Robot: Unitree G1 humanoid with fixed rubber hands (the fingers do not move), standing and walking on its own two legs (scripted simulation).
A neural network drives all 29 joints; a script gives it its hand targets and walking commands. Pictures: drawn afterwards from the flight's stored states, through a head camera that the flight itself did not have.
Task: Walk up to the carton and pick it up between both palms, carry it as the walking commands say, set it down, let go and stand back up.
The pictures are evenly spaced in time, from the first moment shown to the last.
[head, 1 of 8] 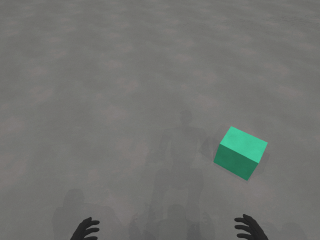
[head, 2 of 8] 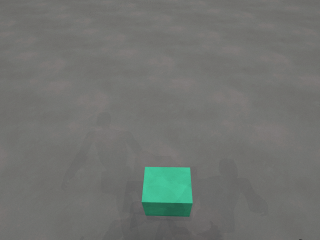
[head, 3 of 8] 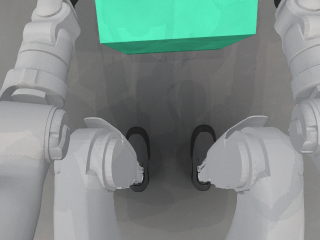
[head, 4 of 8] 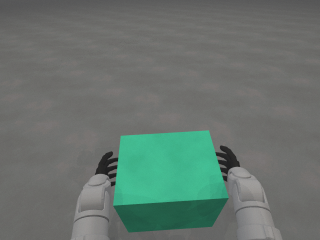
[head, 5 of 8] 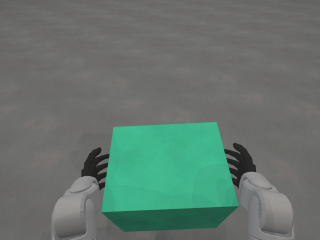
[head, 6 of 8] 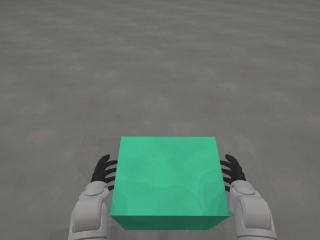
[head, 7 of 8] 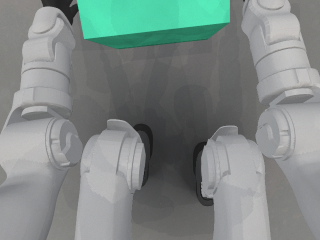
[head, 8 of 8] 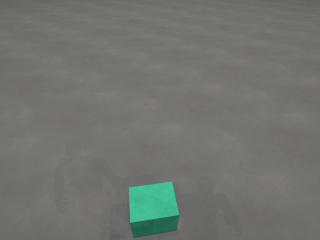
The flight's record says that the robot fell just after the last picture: no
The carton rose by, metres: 0.69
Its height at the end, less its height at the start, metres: +0.00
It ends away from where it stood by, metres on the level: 1.68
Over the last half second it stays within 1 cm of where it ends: yes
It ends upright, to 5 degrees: yes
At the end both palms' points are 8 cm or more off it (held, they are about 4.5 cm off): yes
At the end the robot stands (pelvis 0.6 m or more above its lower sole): yes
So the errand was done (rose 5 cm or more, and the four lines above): yes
